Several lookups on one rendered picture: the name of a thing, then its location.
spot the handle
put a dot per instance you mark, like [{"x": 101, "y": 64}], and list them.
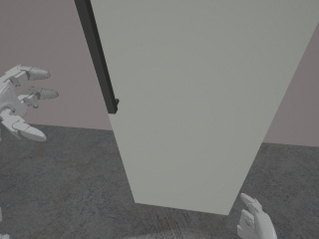
[{"x": 90, "y": 29}]

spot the left robot hand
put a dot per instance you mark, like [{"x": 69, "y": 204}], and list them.
[{"x": 14, "y": 122}]

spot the right robot hand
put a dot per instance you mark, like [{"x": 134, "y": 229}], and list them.
[{"x": 260, "y": 225}]

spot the fridge door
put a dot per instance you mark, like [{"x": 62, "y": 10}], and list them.
[{"x": 199, "y": 83}]

